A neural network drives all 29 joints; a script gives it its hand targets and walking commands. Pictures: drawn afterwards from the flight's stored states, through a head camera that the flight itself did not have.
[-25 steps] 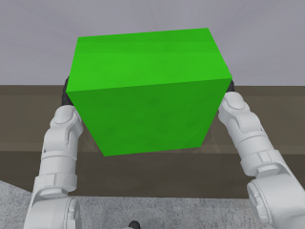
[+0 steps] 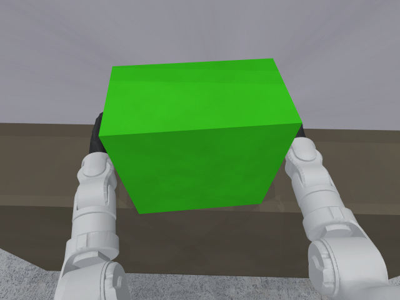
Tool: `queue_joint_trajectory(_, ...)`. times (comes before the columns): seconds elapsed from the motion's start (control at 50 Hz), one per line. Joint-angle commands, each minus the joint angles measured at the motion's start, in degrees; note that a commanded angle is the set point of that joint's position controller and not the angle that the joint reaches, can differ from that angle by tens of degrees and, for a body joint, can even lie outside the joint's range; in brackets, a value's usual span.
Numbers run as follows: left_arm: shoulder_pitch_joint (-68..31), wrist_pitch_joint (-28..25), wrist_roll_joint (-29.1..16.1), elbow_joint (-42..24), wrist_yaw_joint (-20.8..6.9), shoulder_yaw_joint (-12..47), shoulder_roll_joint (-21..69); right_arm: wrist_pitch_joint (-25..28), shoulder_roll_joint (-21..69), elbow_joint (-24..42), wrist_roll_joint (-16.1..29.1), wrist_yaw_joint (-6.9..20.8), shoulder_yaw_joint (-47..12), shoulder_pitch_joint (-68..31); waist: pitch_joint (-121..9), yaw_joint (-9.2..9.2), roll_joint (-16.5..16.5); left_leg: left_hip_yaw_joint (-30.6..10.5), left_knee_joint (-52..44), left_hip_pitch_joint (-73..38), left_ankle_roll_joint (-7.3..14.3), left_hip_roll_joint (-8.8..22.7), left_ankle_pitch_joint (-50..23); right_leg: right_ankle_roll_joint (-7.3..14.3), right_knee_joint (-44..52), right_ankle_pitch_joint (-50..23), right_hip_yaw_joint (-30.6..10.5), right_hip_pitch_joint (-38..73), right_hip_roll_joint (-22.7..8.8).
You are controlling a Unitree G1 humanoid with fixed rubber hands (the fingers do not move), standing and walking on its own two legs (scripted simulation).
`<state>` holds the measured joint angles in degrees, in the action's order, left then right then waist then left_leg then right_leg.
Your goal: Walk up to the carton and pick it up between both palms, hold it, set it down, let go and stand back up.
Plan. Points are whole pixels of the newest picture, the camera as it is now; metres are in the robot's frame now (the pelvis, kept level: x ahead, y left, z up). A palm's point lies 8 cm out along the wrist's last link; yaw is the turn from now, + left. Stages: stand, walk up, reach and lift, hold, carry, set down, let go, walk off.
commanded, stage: reach and lift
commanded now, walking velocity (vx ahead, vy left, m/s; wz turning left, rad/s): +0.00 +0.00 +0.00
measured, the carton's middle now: (198, 145) +0.40 +0.05 +0.07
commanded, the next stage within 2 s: none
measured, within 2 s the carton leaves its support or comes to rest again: leaves its support in 0.22 s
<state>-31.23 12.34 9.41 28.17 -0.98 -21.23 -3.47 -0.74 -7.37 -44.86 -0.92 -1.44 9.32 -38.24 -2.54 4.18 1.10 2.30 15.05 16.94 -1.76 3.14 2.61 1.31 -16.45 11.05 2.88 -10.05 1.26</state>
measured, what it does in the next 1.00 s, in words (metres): stands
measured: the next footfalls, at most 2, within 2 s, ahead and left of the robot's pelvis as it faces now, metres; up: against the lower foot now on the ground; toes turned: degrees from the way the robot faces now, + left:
none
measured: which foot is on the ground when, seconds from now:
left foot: down 0.00-1.00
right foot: down 0.00-1.00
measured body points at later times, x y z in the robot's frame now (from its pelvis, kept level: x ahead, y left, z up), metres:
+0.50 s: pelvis -0.01 +0.01 +0.00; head -0.02 +0.07 +0.45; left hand +0.36 +0.24 +0.10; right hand +0.39 -0.14 +0.15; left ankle +0.05 +0.14 -0.75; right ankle -0.03 -0.10 -0.75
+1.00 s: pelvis -0.02 +0.03 +0.00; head -0.02 +0.08 +0.45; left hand +0.38 +0.24 +0.14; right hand +0.39 -0.15 +0.16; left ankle +0.05 +0.14 -0.75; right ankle -0.03 -0.10 -0.75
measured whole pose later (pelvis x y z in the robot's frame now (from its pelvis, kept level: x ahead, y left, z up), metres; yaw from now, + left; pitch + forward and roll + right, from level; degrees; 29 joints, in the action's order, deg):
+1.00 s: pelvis -0.02 +0.03 +0.00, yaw -1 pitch +4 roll -1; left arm -34.1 17.5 4.5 24.6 5.0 -10.6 -7.6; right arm 3.6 -10.4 -48.2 5.5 -0.3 9.2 -39.5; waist -5.4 0.6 5.8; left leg 3.5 14.7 17.1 0.6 1.8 1.2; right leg -0.5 -15.1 8.7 2.0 -9.9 -0.2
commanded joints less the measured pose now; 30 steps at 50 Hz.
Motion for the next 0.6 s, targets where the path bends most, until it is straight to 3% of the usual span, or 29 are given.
queue_joint_trajectory(0.0, -33.3, -4.4, -0.3, -4.9, -7.6, 21.3, 27.1, 7.5, 29.7, 7.8, -2.6, 7.9, -14.6, -34.0, -27.5, 0.42, 0.8, 3.5, 1.1, -18.1, 0.5, -3.0, -14.3, -4.8, 0.4, -25.8, -0.1, 9.2, -1.0)
queue_joint_trajectory(0.1, -35.9, -4.6, -1.4, -5.2, -6.7, 22.6, 28.1, 9.8, 29.4, 7.0, -2.7, 8.0, -14.2, -36.4, -27.6, 0.61, 0.9, 4.3, 0.7, -19.5, 1.1, -2.8, -13.4, -4.1, 2.2, -19.5, 0.4, 6.9, -1.0)
queue_joint_trajectory(0.22, -40.0, -8.6, -4.0, -10.4, -5.5, 25.9, 31.3, 16.6, 29.9, 15.4, -2.6, 6.8, -18.5, -41.9, -39.7, -0.31, 0.7, 3.8, 3.8, -24.2, 0.3, -2.4, -23.9, -3.6, 0.9, -30.0, 1.7, 9.2, -0.6)
queue_joint_trajectory(0.32, -40.8, -12.4, -1.6, -9.9, -5.9, 23.2, 31.2, 22.0, 27.6, 14.9, -6.8, 5.5, -17.3, -41.3, -41.3, -1.96, 0.6, 4.4, 3.2, -23.5, -0.1, -2.4, -23.1, -3.0, 0.2, -32.9, 2.6, 12.0, -1.1)
queue_joint_trajectory(0.44, -44.8, -16.7, 1.6, -3.2, -5.8, 20.5, 29.3, 26.7, 26.1, 4.6, -11.5, 4.7, -10.9, -39.9, -34.6, -3.50, -1.1, 6.2, 0.8, -22.9, -0.2, -2.2, -14.1, -1.8, 2.1, -20.2, 3.6, 8.4, -1.6)
queue_joint_trajectory(0.52, -48.6, -17.7, 2.1, 0.3, -4.9, 20.5, 28.1, 27.3, 25.6, -0.9, -12.2, 4.7, -7.1, -41.0, -29.9, -2.95, -3.1, 7.1, -1.1, -24.3, 0.1, -2.0, -6.0, -0.9, 4.7, -5.3, 4.4, 1.4, -2.0)
queue_joint_trajectory(0.58, -50.9, -16.8, 2.0, 1.2, -4.0, 21.1, 27.4, 26.1, 24.5, -2.4, -11.0, 5.1, -5.6, -42.7, -28.7, -2.39, -4.3, 7.2, -2.0, -25.8, 0.2, -1.9, -1.2, -0.6, 5.7, 1.4, 4.9, -2.7, -2.1)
